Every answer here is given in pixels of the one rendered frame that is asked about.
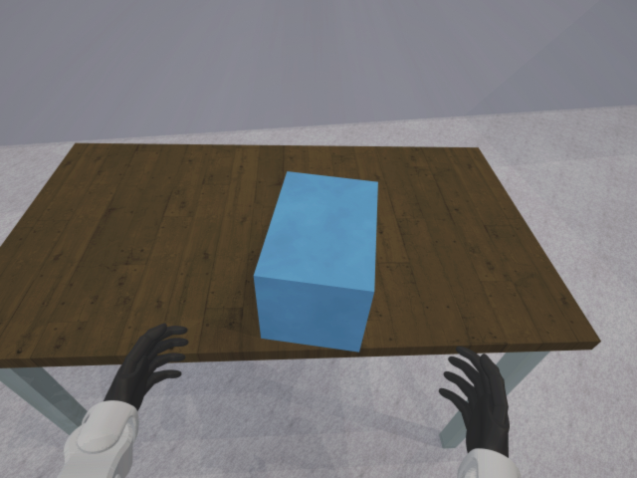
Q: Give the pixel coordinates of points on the carton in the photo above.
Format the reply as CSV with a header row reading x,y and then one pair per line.
x,y
315,277

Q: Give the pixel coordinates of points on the robot right forearm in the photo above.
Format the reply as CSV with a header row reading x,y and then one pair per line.
x,y
485,463

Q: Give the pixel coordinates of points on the robot left hand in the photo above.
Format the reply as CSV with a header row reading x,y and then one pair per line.
x,y
136,375

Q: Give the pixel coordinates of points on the robot right hand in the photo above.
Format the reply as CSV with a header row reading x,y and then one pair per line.
x,y
486,415

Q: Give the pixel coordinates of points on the robot left forearm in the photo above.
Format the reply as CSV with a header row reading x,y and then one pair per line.
x,y
102,446

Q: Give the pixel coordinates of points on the table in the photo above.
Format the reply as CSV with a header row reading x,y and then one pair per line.
x,y
125,237

